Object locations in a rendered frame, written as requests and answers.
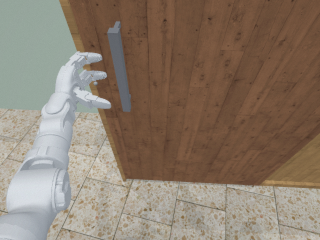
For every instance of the robot left upper arm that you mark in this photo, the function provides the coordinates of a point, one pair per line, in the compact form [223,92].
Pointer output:
[36,196]

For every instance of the handle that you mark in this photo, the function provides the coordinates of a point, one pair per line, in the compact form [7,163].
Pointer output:
[116,48]

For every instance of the robot left forearm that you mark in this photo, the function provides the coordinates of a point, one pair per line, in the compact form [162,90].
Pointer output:
[53,140]

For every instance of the robot left hand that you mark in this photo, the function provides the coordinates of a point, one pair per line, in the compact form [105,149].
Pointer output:
[68,80]

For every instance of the wardrobe door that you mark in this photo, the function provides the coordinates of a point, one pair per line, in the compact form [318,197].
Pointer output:
[222,91]
[304,166]

